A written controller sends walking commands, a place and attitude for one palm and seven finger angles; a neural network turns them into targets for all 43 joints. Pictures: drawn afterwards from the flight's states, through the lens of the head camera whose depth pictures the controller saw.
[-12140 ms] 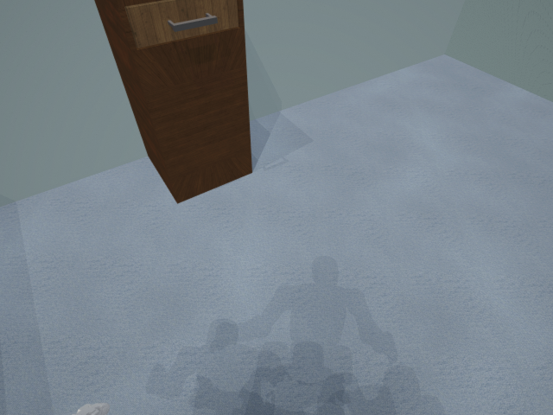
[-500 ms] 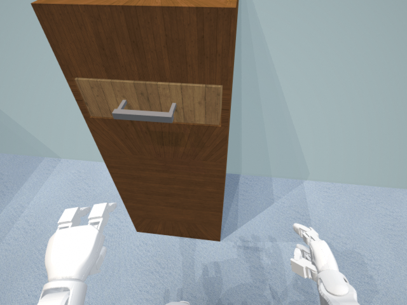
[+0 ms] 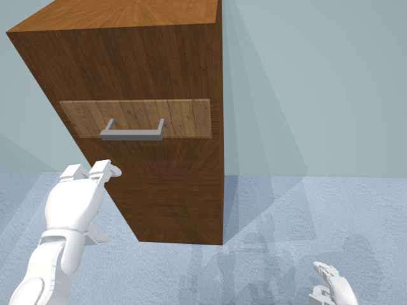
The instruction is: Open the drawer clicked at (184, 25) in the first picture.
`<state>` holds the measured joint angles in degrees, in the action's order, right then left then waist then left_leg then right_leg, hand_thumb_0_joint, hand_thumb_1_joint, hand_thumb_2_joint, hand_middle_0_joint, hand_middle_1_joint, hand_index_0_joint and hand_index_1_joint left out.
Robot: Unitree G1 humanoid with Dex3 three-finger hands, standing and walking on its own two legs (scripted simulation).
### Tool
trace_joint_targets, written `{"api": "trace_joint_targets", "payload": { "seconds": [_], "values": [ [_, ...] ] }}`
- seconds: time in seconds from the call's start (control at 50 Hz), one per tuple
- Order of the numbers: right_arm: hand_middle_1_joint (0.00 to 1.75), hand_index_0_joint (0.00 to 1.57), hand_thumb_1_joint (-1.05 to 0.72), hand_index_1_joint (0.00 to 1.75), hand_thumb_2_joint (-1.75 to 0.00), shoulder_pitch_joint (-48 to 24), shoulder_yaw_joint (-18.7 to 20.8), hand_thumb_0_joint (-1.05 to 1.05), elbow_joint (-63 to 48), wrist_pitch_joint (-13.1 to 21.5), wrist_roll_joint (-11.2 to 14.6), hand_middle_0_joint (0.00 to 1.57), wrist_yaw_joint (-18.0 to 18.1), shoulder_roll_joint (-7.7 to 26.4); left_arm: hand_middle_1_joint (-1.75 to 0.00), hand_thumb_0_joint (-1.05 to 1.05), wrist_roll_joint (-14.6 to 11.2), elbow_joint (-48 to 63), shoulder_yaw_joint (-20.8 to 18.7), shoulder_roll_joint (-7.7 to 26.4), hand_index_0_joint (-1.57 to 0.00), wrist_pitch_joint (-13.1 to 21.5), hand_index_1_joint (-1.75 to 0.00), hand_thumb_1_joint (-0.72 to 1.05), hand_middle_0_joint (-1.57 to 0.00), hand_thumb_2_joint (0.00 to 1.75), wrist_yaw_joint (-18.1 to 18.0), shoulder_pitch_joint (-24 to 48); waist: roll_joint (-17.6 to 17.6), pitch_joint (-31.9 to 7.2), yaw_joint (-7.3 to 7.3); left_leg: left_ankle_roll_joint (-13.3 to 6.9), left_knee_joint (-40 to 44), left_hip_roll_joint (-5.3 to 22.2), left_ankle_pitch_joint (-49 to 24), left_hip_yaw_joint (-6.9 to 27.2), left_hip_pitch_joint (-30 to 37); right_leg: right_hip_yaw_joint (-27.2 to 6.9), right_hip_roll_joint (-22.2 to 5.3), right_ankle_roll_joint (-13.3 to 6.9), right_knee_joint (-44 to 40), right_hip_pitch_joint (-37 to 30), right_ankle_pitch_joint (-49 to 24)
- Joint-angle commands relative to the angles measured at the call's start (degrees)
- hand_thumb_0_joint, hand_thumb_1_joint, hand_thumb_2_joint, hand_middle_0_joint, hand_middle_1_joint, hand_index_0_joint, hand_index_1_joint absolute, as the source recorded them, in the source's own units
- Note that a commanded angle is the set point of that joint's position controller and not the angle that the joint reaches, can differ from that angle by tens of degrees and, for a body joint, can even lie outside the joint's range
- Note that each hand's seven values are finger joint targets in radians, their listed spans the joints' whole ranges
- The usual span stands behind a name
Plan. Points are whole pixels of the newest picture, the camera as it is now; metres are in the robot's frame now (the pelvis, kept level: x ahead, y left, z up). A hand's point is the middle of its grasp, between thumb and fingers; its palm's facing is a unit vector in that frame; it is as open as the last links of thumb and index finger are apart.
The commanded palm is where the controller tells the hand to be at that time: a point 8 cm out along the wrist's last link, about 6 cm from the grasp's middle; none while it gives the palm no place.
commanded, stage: raise the hand with hooked fingers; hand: left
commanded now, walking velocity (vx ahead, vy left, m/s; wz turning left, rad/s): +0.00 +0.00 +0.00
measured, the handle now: (134, 129) +0.50 +0.26 +0.06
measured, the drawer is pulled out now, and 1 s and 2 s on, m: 0.00 0.00 0.00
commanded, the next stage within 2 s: move the hooked fingers above the handle in 0.80 s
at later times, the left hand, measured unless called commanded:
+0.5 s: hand (76, 153) +0.31 +0.27 +0.17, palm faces +0.13 -0.08 -0.99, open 13.8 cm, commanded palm +0.27 +0.26 +0.23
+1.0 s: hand (76, 166) +0.29 +0.27 +0.16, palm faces +0.09 -0.08 -0.99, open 13.9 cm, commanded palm +0.27 +0.26 +0.22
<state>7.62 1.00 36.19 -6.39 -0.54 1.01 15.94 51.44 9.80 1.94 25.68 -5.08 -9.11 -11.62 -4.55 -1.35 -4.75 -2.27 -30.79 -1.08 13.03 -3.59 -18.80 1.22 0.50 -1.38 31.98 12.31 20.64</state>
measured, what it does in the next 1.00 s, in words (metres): stands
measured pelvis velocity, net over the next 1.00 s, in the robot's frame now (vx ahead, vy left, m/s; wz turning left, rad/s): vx -0.02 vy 0.01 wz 0.03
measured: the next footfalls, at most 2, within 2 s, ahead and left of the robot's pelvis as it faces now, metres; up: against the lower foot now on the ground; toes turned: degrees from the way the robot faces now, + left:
none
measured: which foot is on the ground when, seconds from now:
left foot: down 0.00-1.00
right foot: down 0.00-1.00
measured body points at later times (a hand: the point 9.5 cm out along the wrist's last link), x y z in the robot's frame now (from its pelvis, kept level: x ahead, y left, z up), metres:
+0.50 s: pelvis -0.01 +0.01 +0.01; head +0.00 -0.02 +0.46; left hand +0.30 +0.27 +0.22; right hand +0.22 -0.19 -0.09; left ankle +0.03 +0.10 -0.73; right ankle -0.04 -0.10 -0.73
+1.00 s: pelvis -0.02 +0.01 +0.01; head -0.01 -0.02 +0.45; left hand +0.28 +0.27 +0.21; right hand +0.19 -0.19 -0.10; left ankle +0.03 +0.10 -0.73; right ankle -0.04 -0.10 -0.73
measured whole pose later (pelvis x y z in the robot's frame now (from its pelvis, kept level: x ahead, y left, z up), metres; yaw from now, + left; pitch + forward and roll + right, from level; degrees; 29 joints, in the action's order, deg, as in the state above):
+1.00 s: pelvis -0.02 +0.01 +0.01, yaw +1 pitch -1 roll +0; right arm 5.7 -2.4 36.0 -7.5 2.0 0.2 15.2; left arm 47.6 1.9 2.3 32.2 -7.7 5.9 11.3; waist -5.6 0.0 -4.9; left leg -3.2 -25.7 -2.3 8.8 -2.5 -16.2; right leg 2.4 -0.4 -0.4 27.1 9.4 17.0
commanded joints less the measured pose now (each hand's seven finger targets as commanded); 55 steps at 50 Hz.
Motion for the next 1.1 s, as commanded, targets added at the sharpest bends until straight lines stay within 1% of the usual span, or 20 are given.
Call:
{"api": "trace_joint_targets", "payload": {
  "seconds": [0.0, 0.04, 0.08, 0.16, 0.28, 0.38, 0.44, 0.46, 0.5, 0.54, 0.58, 0.64, 0.7, 0.74, 0.86, 0.92, 0.94, 1.02, 1.04, 1.08],
  "values": [
    [0.3, 0.2, -0.9, 0.3, -0.9, -10.82, 0.84, 0.0, -10.32, 2.61, 0.76, 0.2, 0.24, 4.05, -1.14, 0.0, 0.03, 11.77, -7.48, 12.56, -0.29, -0.74, -1.14, -0.41, -0.29, 0.34, 0.09, 15.95, 2.33, -10.99, -0.15, -0.16, 3.73, -0.52, -15.56, 3.38, 11.77, -2.35, 0.05, -0.22, -6.23, 0.03, -19.94],
    [0.3, 0.2, -0.9, 0.3, -0.9, -11.28, 0.61, 0.0, -10.39, 2.25, 1.11, 0.2, 0.19, 4.14, -1.17, 0.0, -0.63, 10.84, -9.12, 14.81, -0.3, -1.7, -1.17, -0.45, -0.3, 0.32, 1.22, 18.42, 2.17, -11.09, -0.48, 0.03, 4.31, -0.47, -15.91, 3.36, 12.2, -2.41, 0.28, -0.29, -7.0, -1.12, -19.68],
    [0.3, 0.2, -0.9, 0.3, -0.9, -11.36, 0.23, 0.0, -10.21, 1.86, 1.39, 0.2, 0.13, 3.91, -1.2, 0.0, -1.03, 9.22, -7.52, 13.7, -0.3, -2.62, -1.2, -0.5, -0.3, 0.3, 2.7, 21.58, 2.53, -10.47, -0.13, 0.09, 5.0, -0.44, -15.93, 3.51, 12.53, -1.72, 0.29, -0.19, -7.25, -1.04, -19.28],
    [0.3, 0.2, -0.9, 0.3, -0.9, -12.01, -0.47, 0.0, -10.31, 1.16, 1.72, 0.2, 0.1, 4.23, -1.2, 0.0, -1.7, 7.36, -6.88, 14.78, -0.3, -4.35, -1.2, -0.5, -0.3, 0.3, 6.13, 27.53, 3.04, -10.43, 0.08, 0.21, 5.87, -0.5, -15.86, 3.44, 13.03, -1.67, 0.29, -0.13, -8.2, -2.25, -19.2],
    [0.3, 0.2, -0.9, 0.3, -0.9, -12.29, -1.09, 0.0, -10.32, 0.8, 1.83, 0.2, 0.14, 4.34, -1.2, 0.0, -2.12, 7.13, -7.19, 17.64, -0.3, -4.25, -1.2, -0.5, -0.3, 0.3, 10.6, 36.82, 1.3, -12.21, 0.51, 0.26, 6.28, -0.48, -16.43, 4.05, 14.84, -1.27, 0.41, -0.37, -8.75, -2.61, -18.77],
    [0.3, 0.2, -0.9, 0.3, -0.9, -11.82, -1.34, 0.0, -9.67, 1.13, 2.08, 0.2, 0.05, 4.81, -1.2, 0.0, -3.05, 4.4, -9.08, 20.77, -0.3, -3.73, -1.2, -0.5, -0.3, 0.3, 12.92, 43.41, 1.99, -13.05, 0.49, 0.45, 6.45, -0.45, -16.68, 4.58, 14.83, -0.89, 0.35, -0.46, -8.94, -3.05, -18.64],
    [0.3, 0.2, -0.9, 0.3, -0.9, -11.13, -1.08, 0.0, -9.93, 0.83, 2.47, 0.2, -0.6, 5.22, -1.2, 0.0, -4.07, -0.01, -8.92, 18.96, -0.3, -4.27, -1.2, -0.5, -0.3, 0.3, 14.65, 37.22, 3.47, -11.31, -0.15, 0.81, 6.94, -0.18, -16.36, 4.44, 13.67, -0.61, 0.51, -0.58, -9.18, -3.02, -17.91],
    [0.3, 0.2, -0.9, 0.3, -0.9, -11.2, -1.25, 0.0, -10.35, 0.79, 2.4, 0.2, -0.9, 5.21, -1.2, 0.0, -4.07, 0.85, -7.29, 17.55, -0.3, -4.13, -1.2, -0.5, -0.3, 0.3, 15.33, 36.91, 3.52, -11.24, -0.1, 0.71, 7.0, -0.21, -16.74, 4.44, 13.48, -0.37, 0.3, -0.48, -8.9, -2.84, -18.29],
    [0.3, 0.2, -0.9, 0.3, -0.9, -11.05, -1.02, 0.0, -10.82, 0.53, 2.33, 0.2, -1.12, 5.38, -1.2, 0.0, -3.93, 2.93, -7.22, 17.9, -0.3, -3.56, -1.2, -0.5, -0.3, 0.3, 15.89, 37.24, 2.84, -11.47, 0.07, 0.6, 7.25, -0.09, -15.83, 4.6, 13.77, -0.23, 0.36, -0.38, -8.88, -1.9, -16.64],
    [0.3, 0.2, -0.9, 0.3, -0.9, -10.97, -0.83, 0.0, -11.57, 1.04, 2.24, 0.2, -1.21, 5.45, -1.2, 0.0, -4.25, 5.37, -9.18, 19.7, -0.3, -2.24, -1.2, -0.5, -0.3, 0.3, 15.72, 36.94, 3.77, -12.77, -0.28, 0.37, 7.01, -0.14, -14.98, 4.59, 13.8, -0.67, 0.48, -0.48, -9.04, -2.8, -15.72],
    [0.3, 0.2, -0.9, 0.3, -0.9, -10.55, -0.68, 0.0, -11.15, 1.45, 1.98, 0.2, -1.17, 5.25, -1.2, 0.0, -3.99, 8.2, -10.11, 20.67, -0.3, -0.5, -1.2, -0.5, -0.3, 0.3, 14.72, 38.59, 1.77, -14.52, -0.24, 0.2, 6.86, -0.15, -15.5, 4.78, 14.87, -0.59, 0.42, -0.4, -8.78, -2.29, -15.63],
    [0.3, 0.2, -0.9, 0.3, -0.9, -10.17, -0.42, 0.0, -10.55, 2.17, 1.92, 0.2, -1.02, 5.3, -1.2, 0.0, -4.56, 8.85, -12.96, 22.9, -0.3, 1.1, -1.2, -0.5, -0.3, 0.3, 12.38, 39.85, 0.93, -14.17, -0.57, 0.42, 6.88, 0.06, -14.71, 5.17, 14.96, -0.66, 0.7, -0.63, -9.21, -1.75, -13.72],
    [0.3, 0.2, -0.9, 0.3, -0.9, -9.86, -0.33, 0.0, -9.36, 2.3, 2.13, 0.2, -0.94, 5.19, -1.2, 0.0, -4.28, 6.54, -11.9, 21.47, -0.3, 0.88, -1.2, -0.5, -0.3, 0.3, 10.44, 40.89, -0.67, -13.19, -0.45, 0.82, 7.45, 0.28, -13.21, 5.6, 14.88, -0.09, 0.69, -0.63, -9.02, 0.03, -11.66],
    [0.3, 0.2, -0.9, 0.3, -0.9, -10.04, -0.25, 0.0, -9.03, 2.28, 2.39, 0.2, -0.97, 5.38, -1.2, 0.0, -4.14, 4.95, -11.86, 21.27, -0.3, -0.19, -1.2, -0.5, -0.3, 0.3, 9.76, 40.61, 0.15, -12.7, -0.52, 0.96, 7.67, 0.42, -12.57, 5.51, 14.54, -0.21, 0.87, -0.79, -9.24, -0.08, -10.89],
    [0.3, 0.2, -0.9, 0.3, -0.9, -10.99, -0.77, 0.0, -9.78, 1.8, 2.69, 0.2, -0.82, 5.3, -1.2, 0.0, -3.76, 3.21, -6.69, 17.72, -0.3, -2.89, -1.2, -0.5, -0.3, 0.3, 12.02, 39.03, 2.19, -11.72, 0.12, 0.71, 8.28, 0.12, -9.6, 5.19, 13.66, -0.32, 0.5, -0.47, -9.61, -0.13, -9.43],
    [0.3, 0.2, -0.9, 0.3, -0.9, -10.63, -0.9, 0.0, -9.47, 1.51, 2.51, 0.2, -0.35, 5.39, -1.2, 0.0, -3.21, 2.55, -6.79, 18.55, -0.3, -2.52, -1.2, -0.5, -0.3, 0.3, 13.13, 40.73, 2.86, -11.13, 0.69, 0.54, 8.41, 0.11, -8.87, 5.25, 13.59, -0.21, 0.52, -0.33, -9.85, 0.51, -9.27],
    [0.3, 0.2, -0.9, 0.3, -0.9, -10.46, -0.85, 0.0, -9.35, 1.68, 2.64, 0.2, -0.13, 5.67, -1.2, 0.0, -3.18, 1.37, -8.59, 20.5, -0.3, -2.13, -1.2, -0.5, -0.3, 0.3, 13.28, 41.16, 4.58, -11.0, 0.68, 0.36, 8.1, 0.12, -8.34, 4.98, 13.17, -0.58, 0.73, -0.32, -10.41, 0.27, -8.75],
    [0.3, 0.2, -0.9, 0.3, -0.9, -9.83, -0.97, 0.0, -8.85, 1.97, 2.42, 0.2, 0.47, 5.16, -1.2, 0.0, -2.94, 0.96, -6.88, 19.36, -0.3, 0.57, -1.2, -0.5, -0.3, 0.3, 12.81, 46.88, 1.2, -11.43, 1.25, 0.25, 7.92, -0.13, -8.15, 5.17, 14.32, -0.32, 0.53, -0.43, -10.16, 1.51, -8.72],
    [0.3, 0.2, -0.9, 0.3, -0.9, -9.45, -0.84, 0.0, -8.59, 2.18, 2.46, 0.2, 0.54, 5.28, -1.2, 0.0, -3.03, -0.12, -8.77, 21.18, -0.3, 0.9, -1.2, -0.5, -0.3, 0.3, 12.41, 47.25, 1.74, -12.03, 1.08, 0.31, 7.6, -0.03, -8.2, 5.0, 14.25, -0.55, 0.73, -0.53, -10.35, 1.0, -8.51],
    [0.3, 0.2, -0.9, 0.3, -0.9, -9.13, -0.91, 0.0, -8.27, 2.23, 2.46, 0.2, 0.7, 4.95, -1.2, 0.0, -2.74, -1.74, -6.8, 19.08, -0.3, 1.53, -1.2, -0.5, -0.3, 0.3, 11.77, 49.08, 1.31, -11.79, 1.39, 0.31, 7.46, -0.18, -8.53, 4.9, 14.08, -0.35, 0.5, -0.5, -10.17, 1.52, -9.04]
  ]
}}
